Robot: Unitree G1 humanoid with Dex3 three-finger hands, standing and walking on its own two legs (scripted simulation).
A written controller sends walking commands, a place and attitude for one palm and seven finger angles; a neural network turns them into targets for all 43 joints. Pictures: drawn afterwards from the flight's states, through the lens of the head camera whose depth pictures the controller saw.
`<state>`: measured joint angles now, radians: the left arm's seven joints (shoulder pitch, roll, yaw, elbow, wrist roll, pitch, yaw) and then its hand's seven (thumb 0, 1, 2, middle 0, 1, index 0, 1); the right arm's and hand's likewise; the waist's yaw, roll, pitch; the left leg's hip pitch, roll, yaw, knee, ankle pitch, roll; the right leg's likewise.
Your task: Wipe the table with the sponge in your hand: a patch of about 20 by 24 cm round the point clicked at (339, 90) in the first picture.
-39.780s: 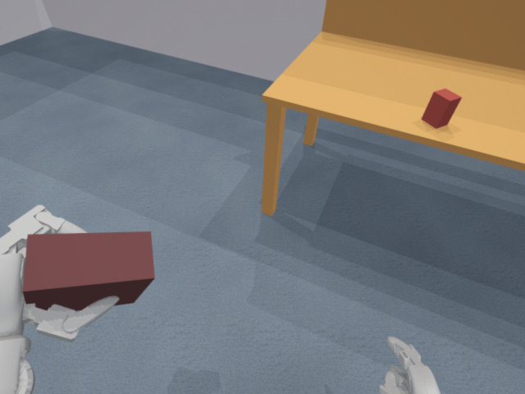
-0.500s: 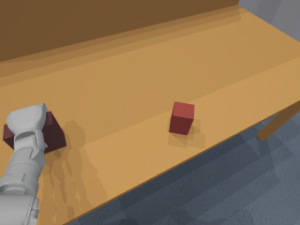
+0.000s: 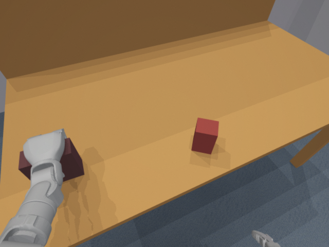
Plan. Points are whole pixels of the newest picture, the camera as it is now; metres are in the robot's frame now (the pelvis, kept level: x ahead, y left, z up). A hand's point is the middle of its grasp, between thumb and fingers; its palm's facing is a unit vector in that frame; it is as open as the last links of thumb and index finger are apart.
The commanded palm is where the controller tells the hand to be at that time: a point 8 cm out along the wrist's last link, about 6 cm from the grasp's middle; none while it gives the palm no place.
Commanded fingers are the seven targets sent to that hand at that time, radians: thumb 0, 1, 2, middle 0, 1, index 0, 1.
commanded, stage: wipe back along the first lane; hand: left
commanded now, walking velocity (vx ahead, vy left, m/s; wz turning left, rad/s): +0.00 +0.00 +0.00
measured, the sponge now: (57, 167) +0.32 +0.33 -0.05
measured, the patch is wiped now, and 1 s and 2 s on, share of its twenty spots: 1.00 1.00 1.00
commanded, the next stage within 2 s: lift the sponge slowly off the table in 0.96 s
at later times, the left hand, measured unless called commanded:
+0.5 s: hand (56, 172) +0.29 +0.30 +0.00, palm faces -0.05 -0.01 -1.00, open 9.9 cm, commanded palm +0.24 +0.27 +0.02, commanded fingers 0.00 0.10 1.30 -1.20 -1.60 -1.20 -1.60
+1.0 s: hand (59, 192) +0.24 +0.28 +0.00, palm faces -0.04 -0.03 -1.00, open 9.9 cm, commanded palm +0.20 +0.26 +0.03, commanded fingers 0.00 0.10 1.30 -1.20 -1.60 -1.20 -1.60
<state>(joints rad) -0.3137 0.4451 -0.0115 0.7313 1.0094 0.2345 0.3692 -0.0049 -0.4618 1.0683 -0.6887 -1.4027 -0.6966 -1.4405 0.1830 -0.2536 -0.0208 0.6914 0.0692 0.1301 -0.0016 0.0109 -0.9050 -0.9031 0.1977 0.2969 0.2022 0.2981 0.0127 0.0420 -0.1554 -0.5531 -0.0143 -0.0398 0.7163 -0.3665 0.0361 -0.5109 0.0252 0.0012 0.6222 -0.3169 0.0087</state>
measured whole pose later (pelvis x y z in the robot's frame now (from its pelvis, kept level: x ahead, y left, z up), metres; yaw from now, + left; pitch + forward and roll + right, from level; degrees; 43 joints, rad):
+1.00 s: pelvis +0.01 -0.01 +0.00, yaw +0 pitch +6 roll -1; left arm 0.12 0.35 -0.13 0.26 1.01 0.37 0.35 0.02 -0.45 1.06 -0.68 -1.41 -0.69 -1.45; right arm 0.11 -0.25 0.00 0.63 0.07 0.11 -0.01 0.01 -0.90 -0.90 0.20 0.30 0.20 0.30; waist 0.07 0.06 -0.15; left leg -0.41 -0.02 -0.03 0.67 -0.37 0.03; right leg -0.39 0.02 0.01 0.62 -0.34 0.00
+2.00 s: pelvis +0.00 -0.02 +0.02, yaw +0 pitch +0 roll -1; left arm 0.14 0.35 -0.13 0.14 0.97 0.35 0.23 0.00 -0.50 1.06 -0.75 -1.34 -0.76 -1.38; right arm 0.05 -0.23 0.01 0.67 0.05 0.06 -0.04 0.02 -0.90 -0.90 0.20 0.30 0.20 0.30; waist 0.11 0.07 -0.06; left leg -0.23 -0.01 -0.04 0.54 -0.30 0.02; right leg -0.22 0.02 0.01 0.50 -0.28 -0.01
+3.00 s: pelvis -0.01 -0.02 +0.03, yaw +0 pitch -5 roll +0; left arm 0.12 0.41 -0.15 -0.08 0.94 0.44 0.08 -0.01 -0.50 1.06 -0.75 -1.34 -0.76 -1.37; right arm 0.00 -0.24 0.05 0.67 0.05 0.06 -0.03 0.02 -0.90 -0.90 0.20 0.30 0.20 0.30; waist 0.13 0.09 -0.02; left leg -0.08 -0.01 -0.03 0.39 -0.23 0.01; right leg -0.08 0.02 0.01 0.36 -0.21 -0.02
